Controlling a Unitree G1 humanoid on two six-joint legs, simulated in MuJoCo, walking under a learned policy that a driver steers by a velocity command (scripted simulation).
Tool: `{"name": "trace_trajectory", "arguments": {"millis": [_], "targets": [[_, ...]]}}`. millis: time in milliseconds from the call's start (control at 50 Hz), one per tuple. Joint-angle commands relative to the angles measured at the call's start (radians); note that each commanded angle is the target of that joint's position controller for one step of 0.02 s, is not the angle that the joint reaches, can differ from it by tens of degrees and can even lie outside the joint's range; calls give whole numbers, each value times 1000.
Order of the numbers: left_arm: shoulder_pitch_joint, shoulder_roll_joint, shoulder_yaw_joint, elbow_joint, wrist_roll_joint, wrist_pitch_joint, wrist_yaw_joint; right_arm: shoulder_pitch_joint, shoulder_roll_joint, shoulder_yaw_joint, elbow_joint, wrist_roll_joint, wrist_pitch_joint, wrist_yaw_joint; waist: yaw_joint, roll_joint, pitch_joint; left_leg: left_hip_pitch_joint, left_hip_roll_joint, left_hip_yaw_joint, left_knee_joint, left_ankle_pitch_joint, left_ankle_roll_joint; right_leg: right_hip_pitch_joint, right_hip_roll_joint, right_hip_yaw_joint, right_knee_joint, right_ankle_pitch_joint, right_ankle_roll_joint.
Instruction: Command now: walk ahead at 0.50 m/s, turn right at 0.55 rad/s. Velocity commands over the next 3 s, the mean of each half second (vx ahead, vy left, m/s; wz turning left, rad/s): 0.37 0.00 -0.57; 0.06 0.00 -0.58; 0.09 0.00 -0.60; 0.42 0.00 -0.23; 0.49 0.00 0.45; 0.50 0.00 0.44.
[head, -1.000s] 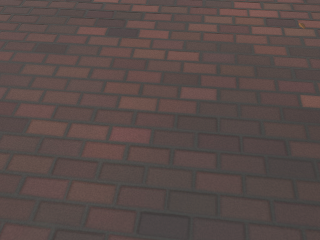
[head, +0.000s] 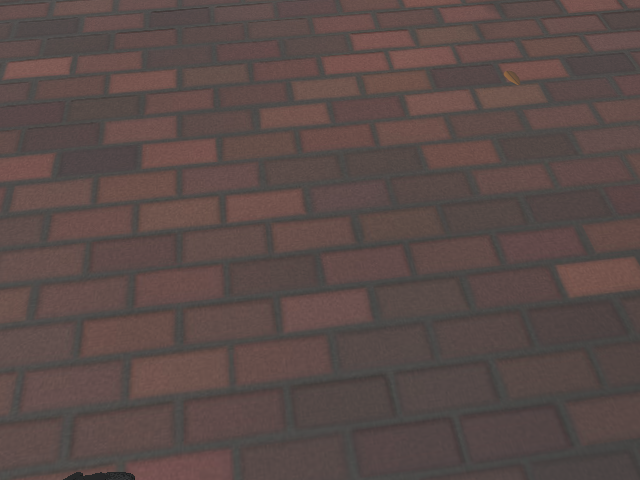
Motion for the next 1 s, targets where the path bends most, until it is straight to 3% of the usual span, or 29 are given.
{"name": "trace_trajectory", "arguments": {"millis": [20, 40, 60, 100, 140, 220, 260, 320, 360, 380, 400, 420, 440, 460, 480, 500, 540, 600, 680, 760, 820, 840, 860, 880, 900, 920, 940, 960, 1000], "targets": [[244, 168, 55, -12, 6, -19, 15, -125, -133, -15, -170, 30, -88, 20, 116, -10, -218, -642, 19, -184, 264, 86, 36, 696, -321, 607, -335, 69, -237], [173, 139, 46, -27, 4, -19, 16, -121, -130, -18, -157, 7, -86, 13, 68, 30, -149, -585, 50, -173, 173, 124, 27, 551, -278, 510, -347, 172, -208], [131, 114, 36, -45, 15, -21, 20, -96, -141, -27, -151, -5, -74, 11, 33, 10, -127, -512, 72, -177, 124, 154, 16, 451, -249, 450, -370, 245, -197], [111, 123, 38, -54, 13, -24, 26, -68, -124, -29, -154, -18, -48, 11, 1, 1, -108, -451, 75, -160, 47, 184, -18, 342, -222, 406, -406, 309, -199], [129, 150, 45, -46, 9, -25, 38, -104, -94, -20, -169, -27, -33, 6, 2, -7, -86, -440, 65, -138, -61, 246, -54, 262, -197, 345, -421, 350, -195], [178, 173, 53, -26, 2, -10, 58, -267, -58, -1, -211, -24, -36, 10, 63, -55, -53, -363, -1, -117, -391, 516, -71, 191, -118, 269, -383, 282, -120], [219, 184, 58, -7, 1, 4, 63, -314, -69, -5, -230, -18, -40, 16, 86, -76, -69, -308, -49, -111, -478, 584, -67, 203, -116, 288, -331, 330, -86], [228, 167, 57, -1, -5, 23, 74, -300, -112, -24, -236, -14, -45, 23, 68, -107, -106, -267, -70, -156, -558, 541, -40, 293, -140, 384, -216, 313, -47], [173, 151, 54, -24, -3, 31, 82, -226, -132, -38, -219, -18, -52, 23, 15, -127, -128, -187, -59, -158, -621, 547, -4, 317, -127, 426, -109, 308, -10], [158, 118, 45, -41, -1, 30, 82, -166, -152, -46, -210, -32, -57, 17, -14, -104, -177, -61, -10, -167, -660, 661, 29, 289, -71, 400, 7, 277, 30], [174, 57, 23, -69, 19, 28, 83, -67, -212, -57, -212, -51, -55, 7, -37, 47, -314, 194, 195, -334, -604, 970, 95, 158, 6, 310, 281, -36, 81], [420, 26, 10, -54, 7, 25, 74, -46, -235, -59, -199, -58, -35, 12, 68, 328, -462, 448, 443, -684, -596, 1092, 301, -76, 103, 255, 545, -600, 131], [441, 141, 30, -20, -6, 34, 73, -82, -183, -55, -214, -25, -17, 14, 55, 243, -444, 389, 434, -744, -644, 772, 306, -155, 10, 258, 664, -496, 157], [308, 190, 46, -31, -10, 52, 78, -123, -114, -36, -238, -21, -3, 6, 13, 163, -316, 284, 358, -587, -674, 611, 257, -197, -21, 214, 697, -412, 177], [240, 194, 51, -42, -7, 72, 87, -174, -87, -22, -241, -27, 12, 2, 16, 103, -244, 165, 301, -480, -702, 514, 224, -189, -50, 182, 675, -349, 186], [208, 190, 55, -56, -1, 89, 92, -214, -81, -17, -241, -27, 23, -1, 28, 114, -174, 49, 265, -409, -732, 474, 218, -164, -74, 171, 647, -317, 192], [224, 135, 45, -63, -1, 105, 91, -238, -108, -26, -226, -40, 28, -9, 52, 162, -119, -101, 200, -271, -794, 473, 212, -60, -81, 118, 568, -262, 191], [193, 98, 33, -82, 8, 100, 89, -220, -125, -37, -202, -32, 27, -16, 38, 151, -150, -50, 236, -209, -802, 596, 253, -47, -103, 98, 442, -222, 190], [137, 97, 27, -105, 8, 100, 69, -244, -156, -49, -194, -21, 47, -18, 26, 143, -175, -40, 265, -143, -812, 550, 257, 36, -125, 73, 277, -143, 173], [102, 113, 33, -125, 7, 106, 50, -231, -184, -59, -174, -6, 61, -7, 15, 154, -150, -14, 285, -106, -789, 491, 232, 100, -111, 30, 123, -142, 139], [153, 119, 47, -108, 11, 104, 40, -223, -176, -59, -152, 16, 72, -7, 52, 131, -154, -34, 255, -45, -671, 432, 148, 249, -64, -8, -120, -21, 79], [185, 160, 62, -102, 15, 103, 48, -176, -139, -51, -130, 12, 76, -4, 56, 46, -144, -115, 203, 11, -551, 335, 72, 344, -92, 76, -225, 103, 36], [201, 281, 89, -121, 19, 101, 67, -160, -74, -32, -156, -33, 75, 4, 17, -260, -139, -371, 57, 120, -237, -8, -37, 476, -346, 432, -268, 429, -73], [189, 305, 87, -146, 45, 82, 62, -254, -108, -41, -199, -37, 69, -7, 73, -270, -141, -509, -38, -31, -20, -169, -66, 403, -444, 579, -303, 450, -233], [177, 263, 77, -138, 52, 61, 56, -288, -137, -53, -203, -18, 70, -11, 82, -174, -146, -525, -20, -109, 71, -114, -54, 388, -395, 513, -316, 386, -220], [126, 236, 69, -135, 40, 48, 55, -266, -141, -58, -193, -5, 72, -15, 48, -143, -130, -529, -5, -130, 76, -22, -42, 376, -339, 437, -305, 348, -161], [83, 206, 61, -141, 25, 46, 58, -242, -141, -62, -170, -13, 75, -23, 30, -104, -139, -524, 4, -142, 63, 39, -43, 378, -301, 397, -294, 322, -115], [54, 192, 52, -146, 15, 48, 63, -231, -145, -64, -166, -21, 77, -27, 18, -114, -142, -499, -2, -138, 71, 82, -52, 359, -283, 373, -287, 369, -104], [52, 179, 43, -151, 20, 53, 71, -212, -130, -62, -162, -15, 74, -22, 7, -121, -173, -446, -26, -134, 76, 134, -66, 349, -255, 353, -279, 421, -108]]}}
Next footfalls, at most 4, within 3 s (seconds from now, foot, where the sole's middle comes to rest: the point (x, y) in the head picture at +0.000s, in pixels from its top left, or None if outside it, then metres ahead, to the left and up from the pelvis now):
0.38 left None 0.42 0.10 -0.75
0.84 right None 0.27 -0.12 -0.75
1.30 left None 0.41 0.06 -0.75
1.78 right None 0.25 -0.25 -0.75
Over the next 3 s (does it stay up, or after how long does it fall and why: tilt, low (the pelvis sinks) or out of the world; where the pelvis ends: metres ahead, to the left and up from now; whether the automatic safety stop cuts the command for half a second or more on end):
stays up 0.69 -0.66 0.03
